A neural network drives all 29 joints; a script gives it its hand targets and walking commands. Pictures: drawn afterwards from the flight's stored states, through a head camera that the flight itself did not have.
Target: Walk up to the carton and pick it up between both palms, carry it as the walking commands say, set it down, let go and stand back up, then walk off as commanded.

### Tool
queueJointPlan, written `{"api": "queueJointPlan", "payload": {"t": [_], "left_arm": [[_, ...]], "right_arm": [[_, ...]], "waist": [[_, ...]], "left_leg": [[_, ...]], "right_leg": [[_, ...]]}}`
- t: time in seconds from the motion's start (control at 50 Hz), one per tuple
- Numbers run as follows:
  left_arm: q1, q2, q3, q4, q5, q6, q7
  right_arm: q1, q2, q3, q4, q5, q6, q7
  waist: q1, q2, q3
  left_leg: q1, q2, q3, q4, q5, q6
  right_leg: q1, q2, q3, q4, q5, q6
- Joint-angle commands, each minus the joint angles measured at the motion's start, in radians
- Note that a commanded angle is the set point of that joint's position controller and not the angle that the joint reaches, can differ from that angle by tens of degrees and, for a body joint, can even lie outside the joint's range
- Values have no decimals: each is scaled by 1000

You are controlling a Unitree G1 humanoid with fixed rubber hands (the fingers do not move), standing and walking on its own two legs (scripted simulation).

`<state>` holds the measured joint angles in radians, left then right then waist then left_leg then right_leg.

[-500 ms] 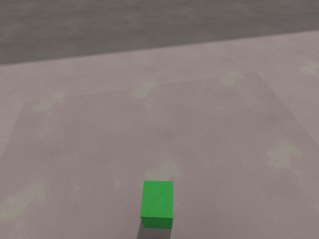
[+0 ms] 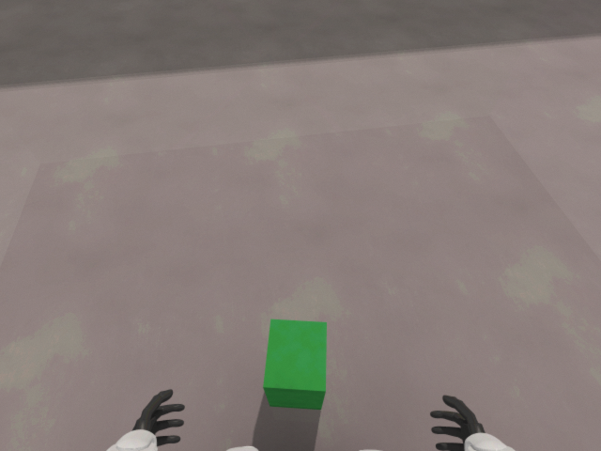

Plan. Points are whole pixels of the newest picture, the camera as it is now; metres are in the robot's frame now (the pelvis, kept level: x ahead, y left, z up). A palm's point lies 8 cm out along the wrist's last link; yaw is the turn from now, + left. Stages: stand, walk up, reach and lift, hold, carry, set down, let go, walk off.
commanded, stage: reach and lift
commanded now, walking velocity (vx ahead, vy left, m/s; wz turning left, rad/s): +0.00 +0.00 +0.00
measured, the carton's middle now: (297, 366) +0.38 +0.03 -0.63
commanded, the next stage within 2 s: none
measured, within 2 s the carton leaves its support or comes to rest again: neither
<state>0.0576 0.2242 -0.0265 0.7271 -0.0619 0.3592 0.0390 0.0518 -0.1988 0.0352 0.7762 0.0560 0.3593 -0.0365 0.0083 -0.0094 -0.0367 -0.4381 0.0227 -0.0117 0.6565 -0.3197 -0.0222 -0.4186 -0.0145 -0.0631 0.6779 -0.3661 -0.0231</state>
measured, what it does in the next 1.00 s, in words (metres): lowers itself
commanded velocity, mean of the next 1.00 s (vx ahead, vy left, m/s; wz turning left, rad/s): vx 0.00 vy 0.00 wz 0.00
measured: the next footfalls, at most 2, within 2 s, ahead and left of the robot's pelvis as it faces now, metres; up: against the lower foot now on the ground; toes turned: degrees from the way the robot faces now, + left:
none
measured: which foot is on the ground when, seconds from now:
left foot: down 0.00-1.00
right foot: down 0.00-1.00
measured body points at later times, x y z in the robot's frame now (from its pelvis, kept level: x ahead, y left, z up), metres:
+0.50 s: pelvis -0.04 +0.03 -0.04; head +0.09 +0.02 +0.39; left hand +0.18 +0.22 -0.16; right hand +0.17 -0.19 -0.16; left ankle +0.00 +0.15 -0.72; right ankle -0.01 -0.11 -0.72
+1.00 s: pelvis -0.09 +0.03 -0.08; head +0.12 +0.02 +0.32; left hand +0.32 +0.19 -0.19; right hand +0.30 -0.15 -0.19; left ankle +0.00 +0.15 -0.72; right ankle -0.01 -0.11 -0.72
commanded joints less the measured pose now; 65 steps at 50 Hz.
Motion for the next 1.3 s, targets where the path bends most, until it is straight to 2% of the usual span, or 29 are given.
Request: {"api": "queueJointPlan", "payload": {"t": [0.0,0.02,0.04,0.08,0.12,0.18,0.22,0.26,0.32,0.36,0.42,0.46,0.52,0.58,0.72,0.84,0.9,1.04,1.18,1.28], "left_arm": [[58,84,32,-39,-24,282,-18],[98,67,23,-35,-29,328,-21],[117,47,9,-53,-30,352,-23],[120,14,-5,-122,-7,352,-36],[98,-1,12,-198,27,299,-34],[10,-28,51,-300,91,204,-33],[-14,-56,71,-321,115,136,-30],[-44,-57,95,-340,119,80,-33],[-44,-70,116,-363,123,47,-37],[-41,-92,115,-368,118,51,-33],[-93,-86,120,-366,109,72,-33],[-148,-74,124,-367,105,85,-32],[-295,-57,128,-363,93,94,-27],[-426,-54,133,-325,82,102,-17],[-678,-56,168,-169,76,91,0],[-826,-58,225,-62,95,7,22],[-890,-59,252,-35,106,-54,33],[-1007,-45,275,-10,105,-191,54],[-1120,-9,298,15,96,-280,42],[-1166,-7,319,48,112,-310,25]], "right_arm": [[26,-76,19,-86,29,280,-12],[87,-64,19,-71,47,331,-12],[113,-59,13,-91,52,355,-10],[111,-19,-14,-147,36,355,6],[67,-6,-51,-201,-22,299,28],[1,-13,-112,-260,-103,195,58],[-52,-28,-140,-311,-134,117,74],[-83,-23,-149,-347,-143,61,80],[-64,-1,-154,-373,-127,34,76],[-67,2,-151,-382,-109,38,77],[-128,22,-142,-388,-86,61,63],[-182,33,-139,-381,-82,75,50],[-306,35,-143,-363,-78,86,39],[-423,30,-160,-322,-80,92,28],[-664,39,-202,-195,-97,77,-9],[-821,66,-242,-112,-105,-2,-42],[-882,78,-255,-89,-103,-55,-59],[-995,52,-297,-55,-112,-187,-84],[-1081,58,-305,-64,-104,-274,-77],[-1125,64,-321,-62,-114,-302,-70]], "waist": [[53,-29,2],[35,17,-82],[5,46,-158],[-10,32,-272],[3,27,-290],[0,32,-305],[12,24,-355],[17,9,-416],[17,-2,-513],[13,-3,-517],[7,-22,-424],[2,-19,-362],[-7,7,-298],[-13,22,-280],[-5,25,-350],[12,12,-471],[15,4,-545],[-15,19,-730],[-2,24,-855],[10,21,-941]], "left_leg": [[25,-57,52,-41,137,86],[-7,-56,31,-35,272,90],[2,-60,4,-40,357,90],[50,-60,-35,-37,546,79],[86,-64,-42,-39,674,55],[47,-58,-42,17,646,29],[-14,-48,-47,73,653,17],[-69,-53,-40,123,639,10],[-94,-65,-21,165,590,-2],[-106,-69,-14,174,487,-6],[-202,-77,12,162,194,4],[-238,-76,23,156,46,7],[-273,-67,23,174,-94,9],[-299,-61,25,197,-147,5],[-339,-64,29,241,-134,-7],[-383,-75,42,284,-57,-14],[-407,-84,48,302,-3,-19],[-421,-109,43,329,144,-49],[-484,-112,31,362,276,-38],[-507,-109,25,373,340,-28]], "right_leg": [[-148,-35,77,-156,125,-19],[-66,16,74,-91,325,-15],[-16,35,75,-75,438,-17],[-11,70,74,-73,559,-17],[-39,78,87,-90,625,-7],[-145,55,94,-37,574,1],[-191,51,88,25,536,-2],[-220,46,77,87,510,6],[-227,48,52,133,492,25],[-245,51,39,143,408,30],[-251,45,39,141,198,34],[-276,39,42,137,57,34],[-329,33,42,150,-97,24],[-361,32,36,176,-144,17],[-405,37,32,228,-117,21],[-469,47,37,255,-57,39],[-497,56,39,268,-12,49],[-552,90,23,312,145,60],[-595,99,31,341,258,70],[-600,98,37,346,316,80]]}}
